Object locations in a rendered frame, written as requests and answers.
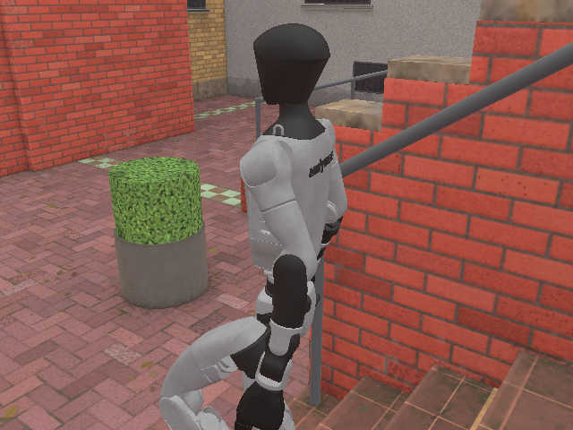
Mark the right robot upper arm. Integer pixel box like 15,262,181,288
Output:
316,118,347,224

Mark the robot left shin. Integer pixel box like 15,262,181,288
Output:
158,395,230,430

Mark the left robot upper arm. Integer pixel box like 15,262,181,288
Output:
240,138,317,282

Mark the left robot hand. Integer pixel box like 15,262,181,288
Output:
235,381,285,430

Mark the robot left thigh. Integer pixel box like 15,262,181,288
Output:
159,316,271,416

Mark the robot left forearm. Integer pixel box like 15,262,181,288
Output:
255,254,312,391

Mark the robot right forearm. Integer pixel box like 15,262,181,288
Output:
317,216,343,267

